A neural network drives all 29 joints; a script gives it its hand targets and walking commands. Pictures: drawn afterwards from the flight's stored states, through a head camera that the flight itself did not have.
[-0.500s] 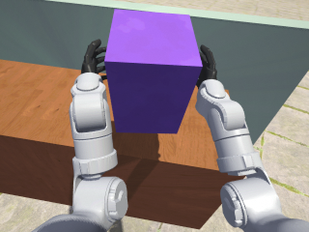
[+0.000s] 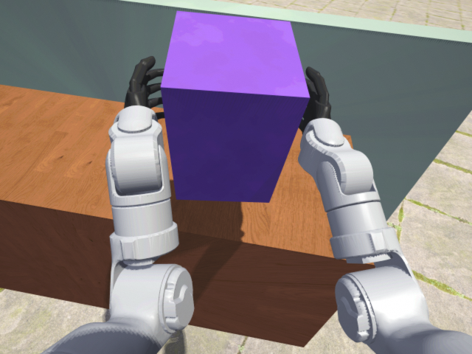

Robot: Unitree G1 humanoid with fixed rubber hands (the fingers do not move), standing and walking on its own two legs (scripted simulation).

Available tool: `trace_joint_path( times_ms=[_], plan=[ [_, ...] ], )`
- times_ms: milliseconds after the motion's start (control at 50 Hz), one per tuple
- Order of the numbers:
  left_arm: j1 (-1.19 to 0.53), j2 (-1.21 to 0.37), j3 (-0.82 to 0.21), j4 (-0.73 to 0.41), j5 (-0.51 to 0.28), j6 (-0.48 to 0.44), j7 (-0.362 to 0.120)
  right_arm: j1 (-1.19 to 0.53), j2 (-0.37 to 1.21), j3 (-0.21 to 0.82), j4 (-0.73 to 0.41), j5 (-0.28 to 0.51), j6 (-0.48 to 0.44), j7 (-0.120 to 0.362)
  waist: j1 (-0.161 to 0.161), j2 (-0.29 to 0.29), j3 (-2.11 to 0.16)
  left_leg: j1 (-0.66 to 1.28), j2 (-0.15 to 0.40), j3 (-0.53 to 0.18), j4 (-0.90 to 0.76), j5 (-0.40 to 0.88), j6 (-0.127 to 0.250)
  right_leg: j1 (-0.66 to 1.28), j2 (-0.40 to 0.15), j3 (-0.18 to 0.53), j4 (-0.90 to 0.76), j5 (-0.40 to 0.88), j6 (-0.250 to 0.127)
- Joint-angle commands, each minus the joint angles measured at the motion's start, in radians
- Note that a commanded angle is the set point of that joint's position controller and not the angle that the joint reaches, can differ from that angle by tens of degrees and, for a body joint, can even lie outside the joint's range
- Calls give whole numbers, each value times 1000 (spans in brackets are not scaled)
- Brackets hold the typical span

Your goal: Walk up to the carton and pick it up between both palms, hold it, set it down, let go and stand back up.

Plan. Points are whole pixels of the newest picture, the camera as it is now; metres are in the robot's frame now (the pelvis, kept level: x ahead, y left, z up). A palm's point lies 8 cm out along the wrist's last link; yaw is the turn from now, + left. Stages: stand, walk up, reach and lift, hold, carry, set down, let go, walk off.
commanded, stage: hold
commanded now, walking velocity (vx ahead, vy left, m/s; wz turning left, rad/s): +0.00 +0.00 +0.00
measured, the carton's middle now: (228, 118) +0.41 +0.02 +0.21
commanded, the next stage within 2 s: none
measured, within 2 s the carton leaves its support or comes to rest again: neither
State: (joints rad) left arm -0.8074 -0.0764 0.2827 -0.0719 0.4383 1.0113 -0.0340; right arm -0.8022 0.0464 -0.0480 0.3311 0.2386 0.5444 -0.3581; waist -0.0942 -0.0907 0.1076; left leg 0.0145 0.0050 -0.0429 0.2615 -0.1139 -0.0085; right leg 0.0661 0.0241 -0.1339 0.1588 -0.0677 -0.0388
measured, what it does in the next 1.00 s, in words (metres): stands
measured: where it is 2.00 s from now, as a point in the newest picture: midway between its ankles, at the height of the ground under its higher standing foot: outside the picture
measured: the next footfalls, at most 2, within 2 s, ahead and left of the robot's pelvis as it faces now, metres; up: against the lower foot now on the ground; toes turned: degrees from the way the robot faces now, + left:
none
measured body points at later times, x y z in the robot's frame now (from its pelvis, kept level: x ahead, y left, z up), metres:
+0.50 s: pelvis +0.00 +0.00 +0.00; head -0.02 +0.04 +0.45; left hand +0.38 +0.15 +0.24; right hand +0.38 -0.11 +0.23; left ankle +0.03 +0.12 -0.75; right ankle +0.03 -0.09 -0.75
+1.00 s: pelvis +0.00 +0.00 +0.00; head -0.02 +0.04 +0.45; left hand +0.38 +0.14 +0.24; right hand +0.38 -0.11 +0.23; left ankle +0.03 +0.12 -0.75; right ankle +0.03 -0.09 -0.75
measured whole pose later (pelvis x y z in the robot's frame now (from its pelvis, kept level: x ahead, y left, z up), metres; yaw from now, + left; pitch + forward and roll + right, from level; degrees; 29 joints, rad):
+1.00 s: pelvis +0.00 +0.00 +0.00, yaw +0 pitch -10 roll -1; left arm -0.77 -0.09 0.27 -0.11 0.45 1.01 -0.04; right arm -0.77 0.04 -0.02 0.31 0.25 0.54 -0.37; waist -0.10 -0.09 0.11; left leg 0.03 0.01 -0.04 0.26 -0.12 -0.01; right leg 0.09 0.03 -0.14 0.14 -0.07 -0.04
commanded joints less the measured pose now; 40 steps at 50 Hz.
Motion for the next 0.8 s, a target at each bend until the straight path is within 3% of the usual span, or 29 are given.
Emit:
trace_joint_path(
  times_ms=[0,20,100,120,180,240,300,360,380,400,460,540,640,720,780],
  plan=[
    [-567,-428,-430,-153,-222,-74,-154,-697,276,234,-268,68,-64,52,-30,128,-537,124,-40,64,25,300,-38,143,21,-7,10,124,61],
    [-561,-418,-417,-138,-223,-71,-158,-692,270,240,-264,66,-61,50,-26,105,-536,134,-38,68,24,301,-36,142,16,-9,1,122,61],
    [-588,-425,-422,-168,-226,-84,-160,-694,298,248,-285,66,-65,51,-13,99,-555,91,-50,71,5,251,-28,175,18,-9,12,104,71],
    [-588,-429,-442,-180,-230,-86,-158,-702,297,249,-304,68,-69,52,-19,123,-549,91,-50,73,8,270,-28,171,16,-8,11,117,68],
    [-553,-432,-437,-172,-224,-80,-159,-667,297,266,-294,83,-65,48,-16,111,-545,116,-43,70,23,343,-33,176,15,1,6,185,68],
    [-537,-414,-436,-169,-210,-68,-161,-653,285,257,-267,87,-61,41,-7,143,-511,106,-50,75,23,338,-38,176,13,1,4,164,74],
    [-533,-400,-414,-162,-206,-66,-163,-660,275,262,-276,80,-62,44,-6,85,-511,93,-48,80,3,268,-28,178,13,-6,2,122,74],
    [-544,-415,-428,-177,-217,-61,-163,-646,266,241,-255,75,-59,45,-29,111,-495,100,-43,71,3,281,-41,176,17,-11,0,132,69],
    [-551,-423,-433,-175,-216,-60,-163,-653,272,239,-263,75,-58,45,-18,118,-510,117,-44,72,1,253,-36,167,15,-8,0,110,70],
    [-550,-417,-433,-173,-218,-60,-158,-670,268,236,-259,76,-57,47,-28,134,-489,118,-43,68,2,247,-44,148,20,-12,4,86,64],
    [-581,-421,-437,-184,-229,-73,-151,-692,265,237,-298,69,-71,53,-10,108,-515,88,-38,73,4,237,-38,160,24,-17,2,60,61],
    [-552,-434,-441,-165,-223,-70,-150,-691,269,247,-282,76,-66,51,-25,138,-512,117,-40,68,21,266,-48,154,23,-13,8,90,58],
    [-561,-414,-426,-154,-227,-73,-156,-678,273,242,-278,66,-63,52,-19,85,-521,101,-43,74,-2,240,-31,176,12,-10,5,108,74],
    [-535,-411,-412,-154,-210,-64,-164,-663,260,230,-278,71,-63,50,-8,124,-500,91,-43,76,-3,268,-38,195,17,-17,4,116,67],
    [-571,-415,-418,-183,-217,-72,-164,-678,257,233,-269,70,-65,52,-28,126,-509,84,-41,73,1,249,-44,166,21,-10,8,98,63]
  ],
)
